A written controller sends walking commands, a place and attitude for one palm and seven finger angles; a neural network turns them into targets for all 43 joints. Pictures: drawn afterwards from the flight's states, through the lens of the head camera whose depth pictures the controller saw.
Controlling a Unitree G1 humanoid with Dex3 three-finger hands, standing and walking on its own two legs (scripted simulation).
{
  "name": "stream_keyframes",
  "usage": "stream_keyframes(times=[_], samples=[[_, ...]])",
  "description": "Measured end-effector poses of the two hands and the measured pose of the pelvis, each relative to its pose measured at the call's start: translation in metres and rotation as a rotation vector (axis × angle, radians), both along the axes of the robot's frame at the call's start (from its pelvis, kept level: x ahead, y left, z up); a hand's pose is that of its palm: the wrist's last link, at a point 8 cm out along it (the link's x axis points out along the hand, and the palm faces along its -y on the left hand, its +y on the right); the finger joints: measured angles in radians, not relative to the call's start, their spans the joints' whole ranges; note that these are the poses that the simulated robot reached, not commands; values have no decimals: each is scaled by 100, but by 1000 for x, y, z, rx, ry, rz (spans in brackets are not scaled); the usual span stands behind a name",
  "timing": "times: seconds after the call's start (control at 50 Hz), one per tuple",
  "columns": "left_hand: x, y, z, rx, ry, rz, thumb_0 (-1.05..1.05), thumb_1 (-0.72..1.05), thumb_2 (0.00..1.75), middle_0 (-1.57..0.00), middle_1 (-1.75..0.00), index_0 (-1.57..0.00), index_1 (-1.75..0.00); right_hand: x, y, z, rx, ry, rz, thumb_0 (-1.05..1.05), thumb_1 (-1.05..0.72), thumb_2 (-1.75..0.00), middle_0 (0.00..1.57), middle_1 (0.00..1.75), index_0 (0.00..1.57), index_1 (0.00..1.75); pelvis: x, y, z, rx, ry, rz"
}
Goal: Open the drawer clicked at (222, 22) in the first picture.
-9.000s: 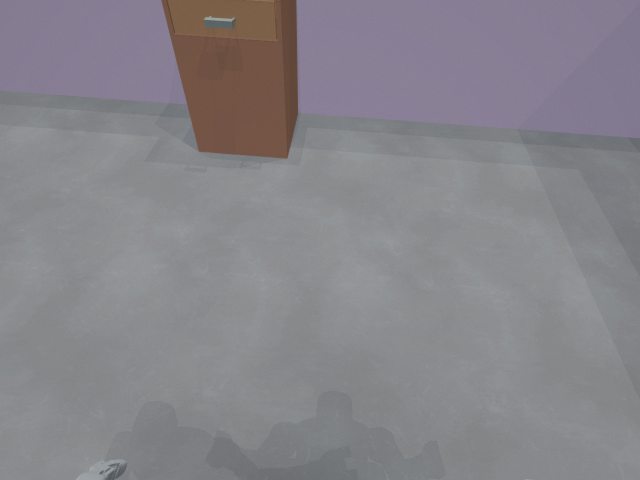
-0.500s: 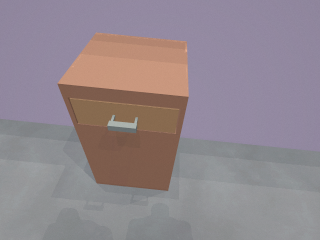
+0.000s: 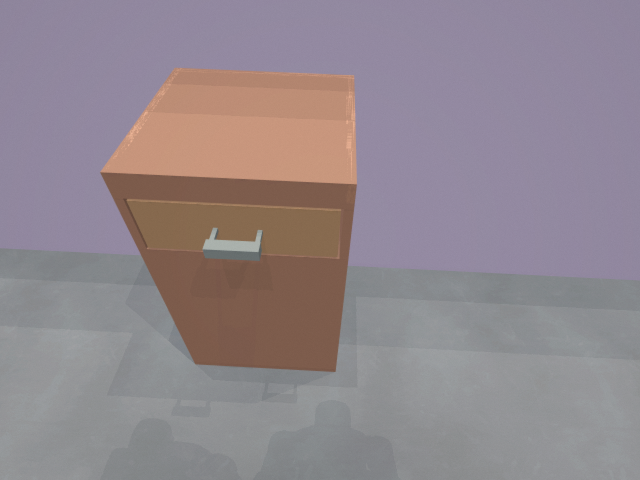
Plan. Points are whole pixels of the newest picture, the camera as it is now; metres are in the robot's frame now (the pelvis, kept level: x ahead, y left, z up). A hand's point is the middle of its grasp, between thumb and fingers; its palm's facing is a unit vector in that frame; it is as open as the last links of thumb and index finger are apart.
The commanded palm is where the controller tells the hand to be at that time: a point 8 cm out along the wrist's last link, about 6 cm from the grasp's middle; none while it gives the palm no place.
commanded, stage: come to a stop and stand still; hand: left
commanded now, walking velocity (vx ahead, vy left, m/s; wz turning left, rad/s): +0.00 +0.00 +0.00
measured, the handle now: (235, 241) +0.57 +0.21 -0.11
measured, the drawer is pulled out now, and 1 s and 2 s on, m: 0.00 0.00 0.00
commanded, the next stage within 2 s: look again from close up in 0.34 s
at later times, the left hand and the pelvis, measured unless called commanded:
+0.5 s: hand out of the picture -0.07 +0.14 -0.18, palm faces +0.04 -0.99 -0.12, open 7.3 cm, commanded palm none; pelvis -0.02 +0.00 +0.00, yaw +0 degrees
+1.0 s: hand out of the picture +0.02 +0.20 -0.17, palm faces +0.01 -0.98 -0.20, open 7.3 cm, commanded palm none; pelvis +0.01 +0.03 +0.00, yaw +0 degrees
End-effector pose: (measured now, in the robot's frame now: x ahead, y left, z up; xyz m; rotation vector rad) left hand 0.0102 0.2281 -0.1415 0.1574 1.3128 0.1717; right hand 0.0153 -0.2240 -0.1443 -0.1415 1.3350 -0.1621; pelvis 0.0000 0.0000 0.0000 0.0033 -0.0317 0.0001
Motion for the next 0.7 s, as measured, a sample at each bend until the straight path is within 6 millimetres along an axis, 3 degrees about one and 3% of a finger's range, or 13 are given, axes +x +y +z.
stream_keyframes(times=[0.3, 0.46, 0.56, 0.7], samples=[[-62, -34, -6, -88, 116, 32, 0, 92, 90, -20, -30, -20, -30, -58, 13, 1, 38, 112, -10, 0, -91, -90, 19, 30, 20, 30, -15, -4, 2, -9, 5, 9], [-84, -41, -8, -108, 169, 50, 0, 91, 90, -20, -30, -20, -30, -70, 24, 1, 48, 149, -18, 0, -91, -90, 19, 30, 20, 30, -15, 0, 1, -19, 15, 8], [-77, -27, -11, -91, 166, 14, 0, 91, 90, -20, -30, -20, -30, -55, 30, -7, 53, 81, -32, 0, -91, -90, 19, 30, 20, 30, -15, 11, -6, -38, 21, 8], [-32, 9, -8, -22, 56, 3, 0, 91, 90, -20, -30, -20, -30, -39, 41, -12, 52, 38, -12, 2, -92, -90, 19, 30, 20, 30, -8, 24, -8, -18, 20, 5]])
